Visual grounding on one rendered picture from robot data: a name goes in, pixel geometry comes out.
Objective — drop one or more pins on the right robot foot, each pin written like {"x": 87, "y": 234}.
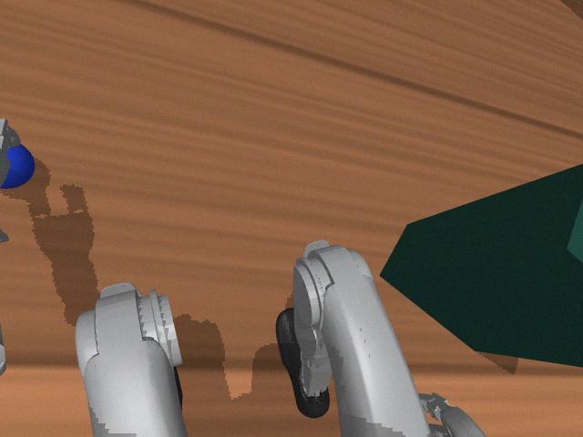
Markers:
{"x": 312, "y": 407}

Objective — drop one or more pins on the left robot hand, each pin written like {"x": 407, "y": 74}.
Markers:
{"x": 8, "y": 138}

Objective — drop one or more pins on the right robot hand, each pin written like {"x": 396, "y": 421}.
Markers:
{"x": 456, "y": 423}

